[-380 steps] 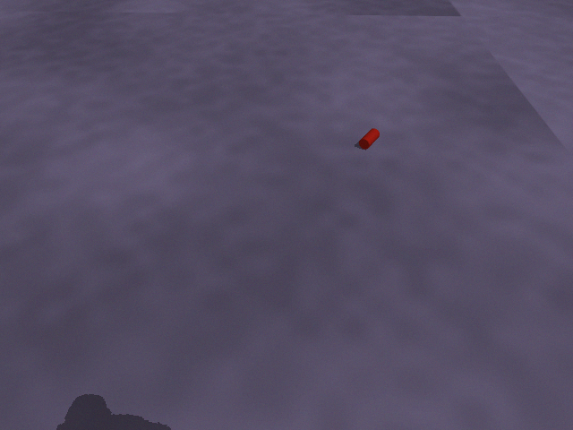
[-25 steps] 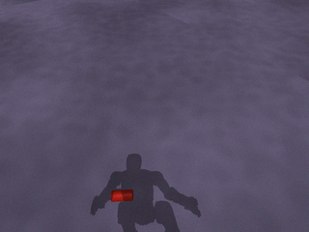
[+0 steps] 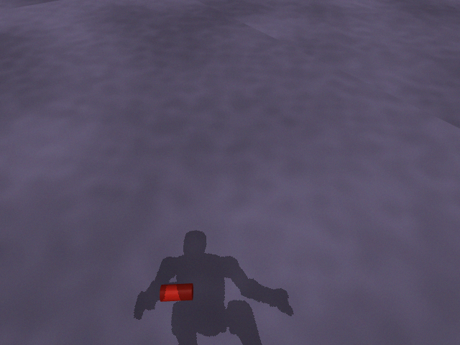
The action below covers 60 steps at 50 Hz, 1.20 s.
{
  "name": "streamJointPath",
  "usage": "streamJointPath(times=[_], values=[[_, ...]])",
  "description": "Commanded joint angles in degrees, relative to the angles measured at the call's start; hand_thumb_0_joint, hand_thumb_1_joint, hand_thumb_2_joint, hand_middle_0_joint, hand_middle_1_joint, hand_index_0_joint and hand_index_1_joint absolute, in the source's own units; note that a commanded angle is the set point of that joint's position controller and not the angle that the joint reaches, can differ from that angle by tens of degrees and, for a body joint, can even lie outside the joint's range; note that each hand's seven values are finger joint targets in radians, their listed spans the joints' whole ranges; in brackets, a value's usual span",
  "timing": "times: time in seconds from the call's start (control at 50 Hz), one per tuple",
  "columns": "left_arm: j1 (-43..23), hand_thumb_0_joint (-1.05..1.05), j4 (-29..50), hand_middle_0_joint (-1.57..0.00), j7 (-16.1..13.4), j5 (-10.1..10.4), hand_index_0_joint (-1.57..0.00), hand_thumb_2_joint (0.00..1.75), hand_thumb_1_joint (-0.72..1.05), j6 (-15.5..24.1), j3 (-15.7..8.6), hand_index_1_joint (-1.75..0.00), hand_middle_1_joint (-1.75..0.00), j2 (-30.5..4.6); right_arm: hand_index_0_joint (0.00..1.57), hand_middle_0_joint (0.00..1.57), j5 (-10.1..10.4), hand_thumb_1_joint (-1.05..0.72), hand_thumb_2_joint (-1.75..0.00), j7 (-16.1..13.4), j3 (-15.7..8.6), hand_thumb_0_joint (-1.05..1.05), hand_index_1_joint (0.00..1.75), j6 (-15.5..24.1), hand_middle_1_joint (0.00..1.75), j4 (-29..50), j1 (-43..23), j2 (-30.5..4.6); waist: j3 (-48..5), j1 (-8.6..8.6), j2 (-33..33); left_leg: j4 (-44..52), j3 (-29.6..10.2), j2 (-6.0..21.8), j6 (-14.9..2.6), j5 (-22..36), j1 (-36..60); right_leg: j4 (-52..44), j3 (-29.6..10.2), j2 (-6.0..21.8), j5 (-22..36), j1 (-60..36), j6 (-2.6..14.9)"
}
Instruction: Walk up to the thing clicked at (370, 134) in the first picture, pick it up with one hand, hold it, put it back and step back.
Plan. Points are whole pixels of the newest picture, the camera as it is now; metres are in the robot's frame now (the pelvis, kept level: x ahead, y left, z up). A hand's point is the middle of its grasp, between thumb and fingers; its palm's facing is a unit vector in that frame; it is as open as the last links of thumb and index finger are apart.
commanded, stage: stand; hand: left
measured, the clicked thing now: (177, 292) +0.49 +0.24 -0.75
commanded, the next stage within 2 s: none
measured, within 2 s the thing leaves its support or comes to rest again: neither
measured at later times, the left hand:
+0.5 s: hand out of the picture +0.07 +0.25 -0.16, palm faces -0.03 -0.94 -0.34, open 7.4 cm
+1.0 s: hand out of the picture +0.08 +0.25 -0.16, palm faces -0.03 -0.94 -0.35, open 7.4 cm
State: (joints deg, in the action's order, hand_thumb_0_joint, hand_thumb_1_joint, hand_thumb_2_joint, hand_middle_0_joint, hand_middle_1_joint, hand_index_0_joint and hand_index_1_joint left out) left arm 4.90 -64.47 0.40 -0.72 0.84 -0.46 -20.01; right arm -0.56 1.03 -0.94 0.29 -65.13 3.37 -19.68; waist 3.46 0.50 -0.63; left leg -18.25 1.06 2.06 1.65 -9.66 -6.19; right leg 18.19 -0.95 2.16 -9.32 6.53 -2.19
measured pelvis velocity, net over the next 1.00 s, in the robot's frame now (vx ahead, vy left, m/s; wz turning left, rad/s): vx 0.00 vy -0.01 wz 0.00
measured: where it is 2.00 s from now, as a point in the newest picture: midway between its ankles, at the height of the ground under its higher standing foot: outside the picture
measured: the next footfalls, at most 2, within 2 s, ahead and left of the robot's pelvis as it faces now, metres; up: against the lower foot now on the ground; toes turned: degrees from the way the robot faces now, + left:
none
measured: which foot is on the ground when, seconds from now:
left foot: down 0.00-1.00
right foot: down 0.00-1.00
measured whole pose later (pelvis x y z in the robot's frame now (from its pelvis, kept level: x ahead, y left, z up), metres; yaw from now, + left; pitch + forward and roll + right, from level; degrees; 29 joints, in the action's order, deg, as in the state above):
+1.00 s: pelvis +0.00 -0.01 +0.00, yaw +0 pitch -2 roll +0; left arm 6.1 -64.3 0.5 -0.7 0.6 0.2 -20.6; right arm -0.5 0.9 -0.2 0.3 -65.2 5.4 -20.3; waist 3.2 0.3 -0.1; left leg -18.1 0.7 2.5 2.2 -9.9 -6.1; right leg 19.1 -0.6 1.7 -10.2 6.8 -1.6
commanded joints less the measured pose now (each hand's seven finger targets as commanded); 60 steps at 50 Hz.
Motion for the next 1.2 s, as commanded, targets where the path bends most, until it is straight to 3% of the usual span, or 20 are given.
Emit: streamJointPath(times=[0.0, 0.18, 0.24, 0.52, 0.7, 0.74, 1.08, 1.18], values=[[-2.2, 0.00, 3.5, -0.20, -0.8, 0.1, -0.20, 0.90, 0.90, 1.1, -2.3, -0.30, -0.30, -12.3, 0.20, 0.20, 0.0, -0.90, -0.90, -0.9, -2.4, 0.00, 0.30, 1.0, 0.30, 3.1, -2.8, -12.0, -5.7, -0.23, 0.7, 2.6, -4.3, 5.5, -1.85, 6.1, 1.8, -2.8, -3.6, 5.3, 7.6, -0.2, 2.06], [-1.5, 0.00, 3.5, -0.20, -0.7, 0.2, -0.20, 0.90, 0.90, 1.0, -1.9, -0.30, -0.30, -12.5, 0.20, 0.20, 0.0, -0.90, -0.90, -0.8, -2.3, 0.00, 0.30, 0.9, 0.30, 2.6, -1.9, -12.1, -4.5, -0.12, 0.4, 2.9, -4.3, 5.4, -1.73, 2.8, 0.7, -3.3, -4.0, 5.2, 3.4, 1.0, 2.49], [-1.5, 0.00, 3.7, -0.20, -0.8, 0.1, -0.20, 0.90, 0.90, 1.0, -1.9, -0.30, -0.30, -12.5, 0.20, 0.20, 0.0, -0.90, -0.90, -0.8, -2.3, 0.00, 0.30, 0.9, 0.30, 2.8, -2.1, -12.3, -5.1, -0.16, 0.7, 2.8, -4.3, 5.5, -2.04, 3.4, 1.1, -2.8, -4.0, 5.3, 5.3, 0.4, 2.56], [-1.0, 0.00, 3.2, -0.20, -0.6, 0.1, -0.20, 0.90, 0.90, 0.8, -1.9, -0.30, -0.30, -13.1, 0.20, 0.20, 0.1, -0.90, -0.90, -0.9, -1.9, 0.00, 0.30, 1.0, 0.30, 2.5, -0.3, -12.4, -3.9, -0.02, 0.4, 3.5, -4.6, 5.3, -1.88, 1.4, 0.0, -2.9, -4.1, 5.1, 2.5, 1.0, 2.63], [-0.8, 0.00, 3.5, -0.20, -0.6, 0.3, -0.20, 0.90, 0.90, 0.9, -1.8, -0.30, -0.30, -13.1, 0.20, 0.20, 0.2, -0.90, -0.90, -1.0, -1.8, 0.00, 0.30, 1.2, 0.30, 2.6, -0.2, -12.9, -5.8, -0.26, 0.9, 2.4, -4.4, 5.8, -2.08, 6.5, 2.2, -2.0, -4.0, 5.5, 7.6, -0.1, 2.69], [-1.3, 0.00, 3.5, -0.20, -0.7, 0.3, -0.20, 0.90, 0.90, 0.8, -1.8, -0.30, -0.30, -12.9, 0.20, 0.20, 0.0, -0.90, -0.90, -1.1, -1.7, 0.00, 0.30, 1.1, 0.30, 2.6, 0.0, -12.5, -4.8, -0.16, 0.3, 2.8, -4.5, 5.8, -1.92, 5.3, 0.9, -2.1, -3.9, 5.4, 5.7, 0.1, 2.74], [-1.3, 0.00, 3.7, -0.20, -0.7, 0.2, -0.20, 0.90, 0.90, 0.8, -1.7, -0.30, -0.30, -13.2, 0.20, 0.20, 0.0, -0.90, -0.90, -1.1, -1.7, 0.00, 0.30, 1.1, 0.30, 3.0, 0.0, -12.6, -5.3, -0.22, 0.2, 2.3, -4.2, 6.0, -1.94, 6.0, 2.0, -2.1, -4.0, 5.4, 6.8, 0.1, 2.96], [-0.8, 0.00, 3.7, -0.20, -0.8, 0.1, -0.20, 0.90, 0.90, 1.0, -1.6, -0.30, -0.30, -12.9, 0.20, 0.20, 0.1, -0.90, -0.90, -1.1, -1.8, 0.00, 0.30, 1.1, 0.30, 3.3, -0.2, -13.0, -6.1, -0.38, 0.6, 1.8, -4.0, 6.0, -2.07, 8.1, 2.4, -2.1, -3.7, 5.5, 9.7, -0.6, 2.78]])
